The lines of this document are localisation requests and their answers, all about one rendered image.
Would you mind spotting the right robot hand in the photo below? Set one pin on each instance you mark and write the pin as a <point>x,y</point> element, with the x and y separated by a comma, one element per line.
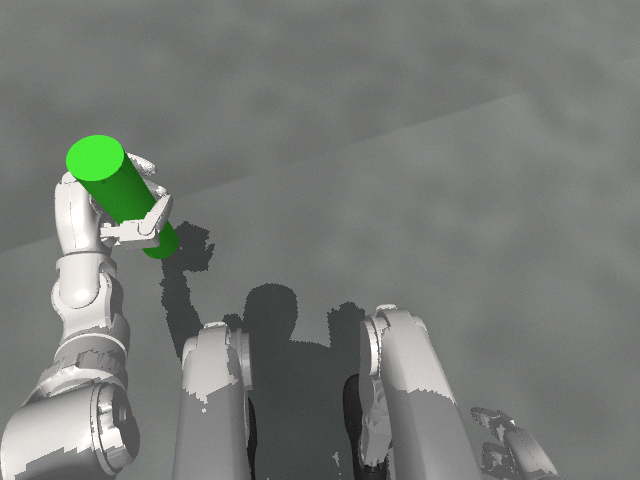
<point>522,458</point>

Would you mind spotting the can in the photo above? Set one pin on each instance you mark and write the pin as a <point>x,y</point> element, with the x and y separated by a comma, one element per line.
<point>103,168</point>

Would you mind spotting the right robot foot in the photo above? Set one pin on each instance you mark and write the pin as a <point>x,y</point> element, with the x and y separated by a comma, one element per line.
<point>353,423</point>

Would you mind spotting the left robot arm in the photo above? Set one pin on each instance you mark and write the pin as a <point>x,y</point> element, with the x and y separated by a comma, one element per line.
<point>77,424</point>

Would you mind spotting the left robot hand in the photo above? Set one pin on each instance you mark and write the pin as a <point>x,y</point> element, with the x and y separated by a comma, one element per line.
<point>84,225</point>

